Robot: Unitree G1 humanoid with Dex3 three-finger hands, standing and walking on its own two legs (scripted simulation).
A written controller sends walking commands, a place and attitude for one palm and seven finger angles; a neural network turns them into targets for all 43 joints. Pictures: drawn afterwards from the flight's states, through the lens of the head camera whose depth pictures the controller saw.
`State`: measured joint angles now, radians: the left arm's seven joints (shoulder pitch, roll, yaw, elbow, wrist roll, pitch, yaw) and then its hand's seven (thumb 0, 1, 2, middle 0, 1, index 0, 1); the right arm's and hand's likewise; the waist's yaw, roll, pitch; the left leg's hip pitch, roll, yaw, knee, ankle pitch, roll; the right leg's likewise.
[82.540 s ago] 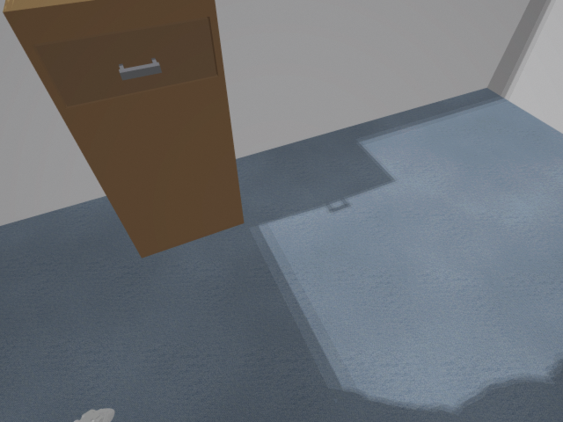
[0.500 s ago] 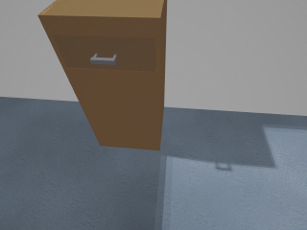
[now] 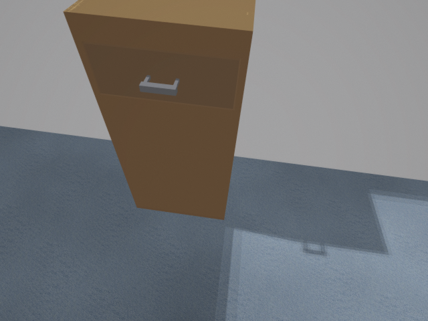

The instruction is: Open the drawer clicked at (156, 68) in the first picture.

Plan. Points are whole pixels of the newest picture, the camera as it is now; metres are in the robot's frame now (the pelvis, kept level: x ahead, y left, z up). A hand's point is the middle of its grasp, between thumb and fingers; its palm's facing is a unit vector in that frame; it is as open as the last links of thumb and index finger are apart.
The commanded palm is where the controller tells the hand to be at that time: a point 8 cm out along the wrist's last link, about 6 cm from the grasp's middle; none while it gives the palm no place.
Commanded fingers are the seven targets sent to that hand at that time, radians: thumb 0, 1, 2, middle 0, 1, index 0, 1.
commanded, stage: take the last steps up to it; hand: left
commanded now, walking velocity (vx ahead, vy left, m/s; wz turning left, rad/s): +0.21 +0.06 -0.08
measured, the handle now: (160, 84) +0.69 +0.19 +0.05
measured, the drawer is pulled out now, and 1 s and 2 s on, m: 0.00 0.00 0.00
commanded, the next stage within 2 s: come to a stop and stand still in 0.16 s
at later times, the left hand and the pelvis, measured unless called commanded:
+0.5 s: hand (138, 297) +0.20 +0.18 -0.18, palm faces +0.05 -0.98 -0.20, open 7.3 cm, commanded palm none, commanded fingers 0.00 0.90 0.90 -0.20 -0.30 -0.20 -0.30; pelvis +0.14 +0.00 -0.01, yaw +0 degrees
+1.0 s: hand (138, 299) +0.19 +0.17 -0.14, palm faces +0.05 -0.95 -0.29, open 7.4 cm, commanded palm none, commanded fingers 0.00 0.90 0.90 -0.20 -0.30 -0.20 -0.30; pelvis +0.18 -0.03 +0.02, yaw +0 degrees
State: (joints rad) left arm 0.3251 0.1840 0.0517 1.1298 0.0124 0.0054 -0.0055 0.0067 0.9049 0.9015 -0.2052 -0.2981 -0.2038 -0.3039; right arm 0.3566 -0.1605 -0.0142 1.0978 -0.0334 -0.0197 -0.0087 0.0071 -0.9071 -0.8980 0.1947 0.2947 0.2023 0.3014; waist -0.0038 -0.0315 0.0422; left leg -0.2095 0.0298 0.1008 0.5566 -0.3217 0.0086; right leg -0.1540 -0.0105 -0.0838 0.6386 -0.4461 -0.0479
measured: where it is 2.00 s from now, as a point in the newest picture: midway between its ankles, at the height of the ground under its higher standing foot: outside the picture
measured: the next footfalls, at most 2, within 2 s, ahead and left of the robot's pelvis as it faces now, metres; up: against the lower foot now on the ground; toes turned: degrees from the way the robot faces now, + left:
right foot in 0.26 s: +0.18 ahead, -0.11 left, +0.00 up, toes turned -2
left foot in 0.42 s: +0.13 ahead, +0.12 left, +0.00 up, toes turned +5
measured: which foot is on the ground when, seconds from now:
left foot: down 0.00-0.26, up 0.28-0.40, down 0.42-0.66, up 0.68-1.00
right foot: up 0.00-0.24, down 0.26-1.00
